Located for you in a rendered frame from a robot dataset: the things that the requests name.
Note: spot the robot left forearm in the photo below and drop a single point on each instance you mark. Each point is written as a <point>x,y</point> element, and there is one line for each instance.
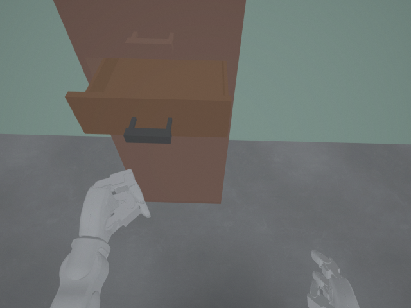
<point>82,274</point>

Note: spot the robot right hand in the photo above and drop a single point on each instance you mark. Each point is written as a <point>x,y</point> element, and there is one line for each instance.
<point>337,290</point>

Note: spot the handle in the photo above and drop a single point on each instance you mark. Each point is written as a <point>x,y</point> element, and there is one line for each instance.
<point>148,135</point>
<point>150,45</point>

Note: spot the drawer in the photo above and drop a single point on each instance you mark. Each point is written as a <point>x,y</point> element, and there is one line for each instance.
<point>194,93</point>

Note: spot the cabinet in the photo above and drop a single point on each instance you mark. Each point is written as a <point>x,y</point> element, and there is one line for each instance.
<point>190,169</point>

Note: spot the robot left hand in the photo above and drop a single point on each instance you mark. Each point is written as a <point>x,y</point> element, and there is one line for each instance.
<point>100,204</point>

